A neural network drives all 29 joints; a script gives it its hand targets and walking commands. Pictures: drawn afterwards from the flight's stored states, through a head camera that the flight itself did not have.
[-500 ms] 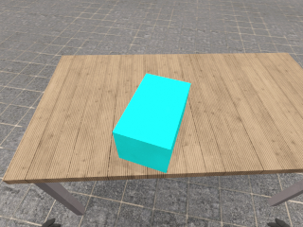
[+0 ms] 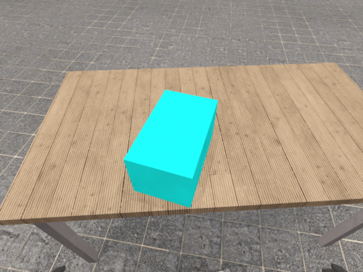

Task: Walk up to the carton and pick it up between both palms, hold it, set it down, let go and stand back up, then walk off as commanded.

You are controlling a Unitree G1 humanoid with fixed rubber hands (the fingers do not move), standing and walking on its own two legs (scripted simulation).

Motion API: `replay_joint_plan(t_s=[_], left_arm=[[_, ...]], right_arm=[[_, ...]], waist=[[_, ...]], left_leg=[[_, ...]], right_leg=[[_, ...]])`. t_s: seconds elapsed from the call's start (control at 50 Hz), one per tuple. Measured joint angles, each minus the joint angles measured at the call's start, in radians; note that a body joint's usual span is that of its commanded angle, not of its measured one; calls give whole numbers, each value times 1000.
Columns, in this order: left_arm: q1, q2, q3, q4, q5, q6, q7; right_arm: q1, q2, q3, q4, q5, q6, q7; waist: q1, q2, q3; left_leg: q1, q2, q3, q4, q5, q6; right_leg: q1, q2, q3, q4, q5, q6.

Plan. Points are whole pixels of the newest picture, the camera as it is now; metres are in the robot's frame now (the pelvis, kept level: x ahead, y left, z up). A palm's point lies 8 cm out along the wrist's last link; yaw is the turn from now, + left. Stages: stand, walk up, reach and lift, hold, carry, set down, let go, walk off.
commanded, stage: walk up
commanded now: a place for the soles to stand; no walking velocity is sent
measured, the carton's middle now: (176, 144) +0.46 +0.04 -0.02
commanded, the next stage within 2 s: reach and lift in 0.82 s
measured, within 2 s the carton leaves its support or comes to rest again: neither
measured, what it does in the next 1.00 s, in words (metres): stands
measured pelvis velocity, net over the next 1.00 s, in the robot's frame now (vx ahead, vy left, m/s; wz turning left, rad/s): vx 0.02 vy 0.00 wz -0.02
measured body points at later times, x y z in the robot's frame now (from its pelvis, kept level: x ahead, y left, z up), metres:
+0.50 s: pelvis +0.02 +0.00 +0.00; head +0.05 +0.01 +0.45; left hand +0.13 +0.32 -0.11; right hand +0.12 -0.32 -0.09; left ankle +0.02 +0.13 -0.71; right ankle +0.06 -0.12 -0.71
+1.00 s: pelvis +0.02 +0.00 +0.00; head +0.06 +0.00 +0.44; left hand +0.17 +0.32 -0.11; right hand +0.14 -0.32 -0.10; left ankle +0.03 +0.13 -0.71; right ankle +0.07 -0.12 -0.71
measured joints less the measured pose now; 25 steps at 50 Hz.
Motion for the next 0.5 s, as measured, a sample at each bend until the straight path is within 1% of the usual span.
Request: replay_joint_plan(t_s=[0.04,0.08,0.1,0.12,0.16,0.18,0.22,0.26,0.28,0.3,0.32,0.34,0.36,0.38,0.4,0.44,0.46,0.5], left_arm=[[15,0,0,0,4,-1,0],[23,0,0,0,7,-1,0],[23,0,0,0,7,0,0],[22,0,0,0,7,2,0],[15,0,0,0,3,9,0],[9,0,0,0,1,15,0],[-4,0,0,0,1,18,0],[-10,0,0,0,-2,18,0],[-9,0,0,0,-3,17,0],[-9,0,0,0,-3,15,0],[-8,0,0,-1,-3,11,0],[-6,0,0,0,-3,6,0],[-3,0,0,0,-3,1,0],[-1,0,0,0,-3,-2,0],[1,0,0,0,-2,-3,0],[5,0,0,0,0,-3,0],[4,0,0,0,0,-3,0],[-4,0,0,0,-3,0,0]], right_arm=[[0,-3,0,0,0,8,1],[0,-9,0,0,0,9,3],[0,-11,0,0,0,9,4],[0,-11,0,0,0,9,4],[1,-12,0,1,0,3,3],[3,-10,0,1,0,0,2],[5,-5,0,1,0,-2,2],[5,-4,0,1,0,-4,2],[5,-4,0,1,0,-5,2],[5,-4,0,1,0,-5,2],[5,-4,0,1,0,-5,2],[5,-4,0,1,0,-4,2],[5,-3,0,1,0,-4,2],[5,-3,0,1,0,-3,1],[5,-4,0,1,0,-1,1],[5,-4,0,1,0,0,1],[5,-4,0,1,0,0,1],[5,-5,0,1,0,-6,0]], waist=[[0,4,-1],[0,10,0],[0,11,1],[0,11,1],[0,11,2],[-1,8,2],[-1,4,1],[0,4,1],[0,4,1],[0,4,1],[0,3,1],[0,4,2],[0,5,2],[0,6,2],[0,8,2],[0,9,-1],[0,9,-1],[0,9,2]], left_leg=[[0,-7,0,15,-94,0],[0,-12,0,15,-135,0],[0,-12,0,14,-127,0],[0,-12,-1,4,-88,0],[0,-12,-1,-19,40,0],[1,-14,0,-17,56,0],[2,-14,-1,-16,35,0],[1,-10,0,-16,21,0],[1,-7,0,-16,18,0],[1,-5,0,-16,16,0],[2,-5,0,-16,14,0],[2,-4,0,-13,15,0],[2,-3,0,-9,18,0],[1,-4,0,-8,-3,0],[1,-6,0,-8,-52,0],[1,-9,0,-8,-79,0],[2,-10,0,-11,-62,0],[2,-10,0,-27,42,0]], right_leg=[[10,0,1,-5,-25,-3],[15,0,2,-14,-29,-6],[16,0,2,-15,-29,-6],[15,0,3,-15,-29,-3],[8,0,3,-3,-33,9],[3,0,3,15,-40,4],[-15,0,0,57,-129,-4],[-17,0,1,56,-192,-14],[-13,0,-1,39,-178,-17],[-11,0,-2,21,-116,-13],[-7,0,-3,-3,-20,-11],[-6,0,-3,-4,6,-5],[-3,0,-3,-2,-7,-1],[0,0,-3,-2,-25,1],[2,0,-3,-2,-36,0],[3,0,0,-4,-45,-4],[3,0,1,-5,-46,-2],[-3,0,1,9,-51,6]])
